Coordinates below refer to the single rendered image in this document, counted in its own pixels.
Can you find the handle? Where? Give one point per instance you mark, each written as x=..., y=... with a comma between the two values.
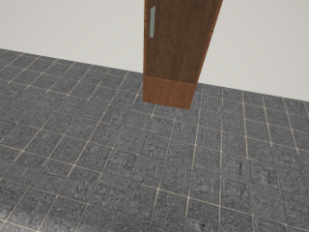
x=152, y=22

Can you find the cupboard door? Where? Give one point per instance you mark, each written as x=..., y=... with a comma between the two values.
x=181, y=32

